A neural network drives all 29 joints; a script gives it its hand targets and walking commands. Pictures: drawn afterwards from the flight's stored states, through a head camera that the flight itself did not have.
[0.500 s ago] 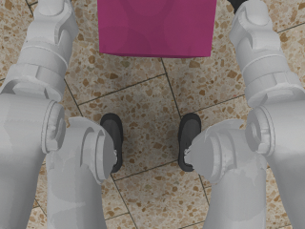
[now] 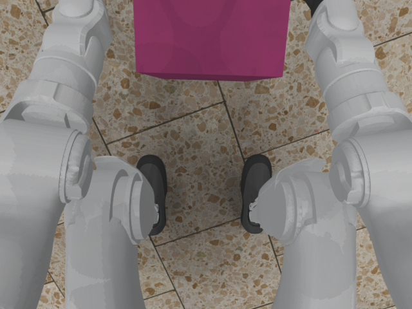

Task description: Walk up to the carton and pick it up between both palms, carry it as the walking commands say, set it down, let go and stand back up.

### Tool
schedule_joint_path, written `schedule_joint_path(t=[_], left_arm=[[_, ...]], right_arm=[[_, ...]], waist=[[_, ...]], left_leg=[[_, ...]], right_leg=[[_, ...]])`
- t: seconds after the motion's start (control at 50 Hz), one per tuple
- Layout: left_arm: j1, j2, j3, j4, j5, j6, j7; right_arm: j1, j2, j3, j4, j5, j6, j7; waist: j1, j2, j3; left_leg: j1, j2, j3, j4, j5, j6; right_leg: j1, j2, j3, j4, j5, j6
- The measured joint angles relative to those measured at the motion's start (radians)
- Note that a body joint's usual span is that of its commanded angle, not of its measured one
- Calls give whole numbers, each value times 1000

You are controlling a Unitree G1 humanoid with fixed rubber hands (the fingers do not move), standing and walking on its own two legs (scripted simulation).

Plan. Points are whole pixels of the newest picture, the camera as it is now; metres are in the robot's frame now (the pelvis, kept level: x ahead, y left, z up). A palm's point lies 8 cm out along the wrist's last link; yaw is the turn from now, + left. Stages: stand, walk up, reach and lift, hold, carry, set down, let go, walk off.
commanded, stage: reach and lift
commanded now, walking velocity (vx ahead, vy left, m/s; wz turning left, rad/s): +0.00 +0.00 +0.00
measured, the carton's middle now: (208, 16) +0.54 +0.00 -0.25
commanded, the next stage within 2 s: none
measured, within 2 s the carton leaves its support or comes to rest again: leaves its support in 0.98 s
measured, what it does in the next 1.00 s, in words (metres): stands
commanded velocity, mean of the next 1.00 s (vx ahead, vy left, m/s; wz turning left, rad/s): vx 0.00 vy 0.00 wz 0.00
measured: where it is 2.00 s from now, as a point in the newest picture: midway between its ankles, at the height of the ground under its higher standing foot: (204, 206)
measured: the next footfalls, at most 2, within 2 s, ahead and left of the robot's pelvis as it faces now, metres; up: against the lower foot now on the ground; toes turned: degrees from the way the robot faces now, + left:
none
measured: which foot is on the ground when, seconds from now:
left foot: down 0.00-1.00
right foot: down 0.00-1.00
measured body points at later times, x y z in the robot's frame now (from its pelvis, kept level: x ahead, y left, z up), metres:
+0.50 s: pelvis +0.00 +0.00 +0.00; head +0.37 +0.00 +0.23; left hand +0.56 +0.15 -0.19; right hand +0.56 -0.14 -0.19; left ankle +0.12 +0.13 -0.34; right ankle +0.12 -0.13 -0.34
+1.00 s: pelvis +0.01 +0.00 -0.02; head +0.37 +0.01 +0.24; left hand +0.57 +0.15 -0.18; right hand +0.57 -0.14 -0.18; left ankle +0.12 +0.13 -0.34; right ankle +0.12 -0.13 -0.34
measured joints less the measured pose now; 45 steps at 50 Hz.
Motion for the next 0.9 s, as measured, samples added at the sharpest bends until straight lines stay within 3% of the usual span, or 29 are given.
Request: schedule_joint_path(t=[0.46, 0.68, 0.9], left_arm=[[-45, -50, 12, 4, 42, -10, 35], [-28, -70, 174, -78, 193, 119, -35], [-2, -86, 211, -123, 249, 182, -54]], right_arm=[[-52, 46, -16, 6, -37, -9, -36], [-41, 56, -152, -55, -170, 115, 41], [-16, 61, -169, -97, -197, 180, 57]], waist=[[1, 1, 65], [-4, -6, 44], [-6, 3, -3]], left_leg=[[26, -2, 0, -4, 4, -2], [-17, -23, -16, 54, 8, -14], [-48, -29, -14, 71, 0, -9]], right_leg=[[24, 8, 4, -3, 6, 2], [-12, 32, 11, 58, -1, 14], [-39, 31, 16, 74, -12, 21]])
